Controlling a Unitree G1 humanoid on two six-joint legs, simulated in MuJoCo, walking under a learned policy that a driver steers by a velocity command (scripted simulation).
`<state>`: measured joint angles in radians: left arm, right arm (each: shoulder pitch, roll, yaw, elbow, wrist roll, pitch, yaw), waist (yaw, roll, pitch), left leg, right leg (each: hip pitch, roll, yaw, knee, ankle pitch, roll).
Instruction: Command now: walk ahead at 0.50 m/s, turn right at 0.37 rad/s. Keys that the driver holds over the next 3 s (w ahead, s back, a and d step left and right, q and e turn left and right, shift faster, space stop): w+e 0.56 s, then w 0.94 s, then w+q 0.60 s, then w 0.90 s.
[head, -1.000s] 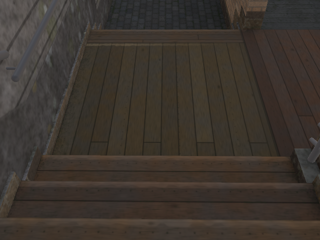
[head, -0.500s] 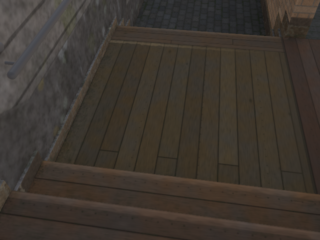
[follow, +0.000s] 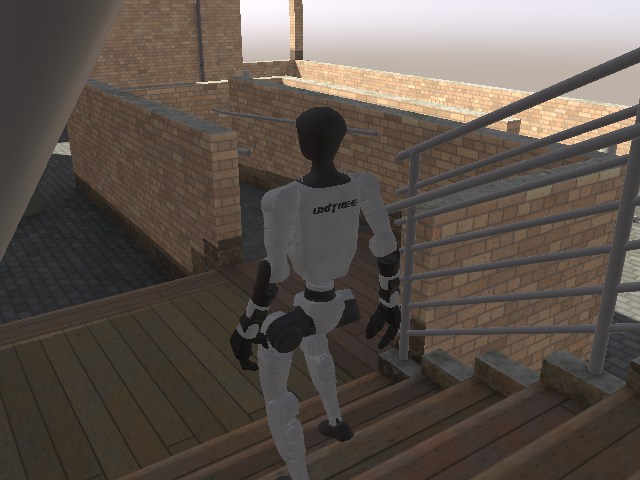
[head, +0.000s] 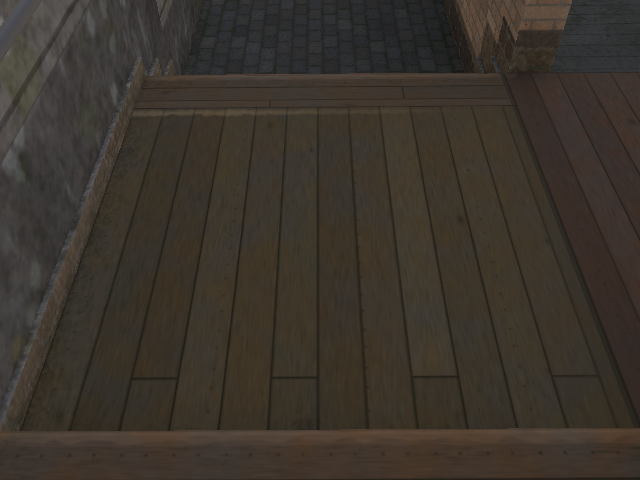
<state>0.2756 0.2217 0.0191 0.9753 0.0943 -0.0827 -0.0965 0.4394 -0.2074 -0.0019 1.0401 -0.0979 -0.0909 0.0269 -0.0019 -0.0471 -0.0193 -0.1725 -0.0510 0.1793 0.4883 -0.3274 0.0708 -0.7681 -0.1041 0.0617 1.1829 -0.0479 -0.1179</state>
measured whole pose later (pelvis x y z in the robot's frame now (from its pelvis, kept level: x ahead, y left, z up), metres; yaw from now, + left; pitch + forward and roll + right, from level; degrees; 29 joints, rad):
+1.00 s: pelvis +0.62 -0.10 -0.33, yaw -25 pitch +1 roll +3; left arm 0.30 0.21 0.00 0.91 0.08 -0.08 -0.07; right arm 0.48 -0.20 0.01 1.07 -0.07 -0.13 0.04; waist -0.03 -0.03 -0.03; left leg -0.24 -0.09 0.11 0.57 -0.35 0.09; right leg -0.94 -0.11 0.05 1.34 0.08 -0.06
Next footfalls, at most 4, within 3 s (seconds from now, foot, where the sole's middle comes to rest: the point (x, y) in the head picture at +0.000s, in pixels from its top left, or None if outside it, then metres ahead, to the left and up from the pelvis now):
0.32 right None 0.34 -0.19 -0.93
0.78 left None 0.66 -0.04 -1.09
1.40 right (471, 401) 0.97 -0.44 -1.26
1.86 left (411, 310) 1.33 -0.28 -1.26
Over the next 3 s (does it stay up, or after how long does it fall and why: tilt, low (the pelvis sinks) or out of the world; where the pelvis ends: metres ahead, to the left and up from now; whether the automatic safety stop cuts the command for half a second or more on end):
stays up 1.75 -0.38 -0.49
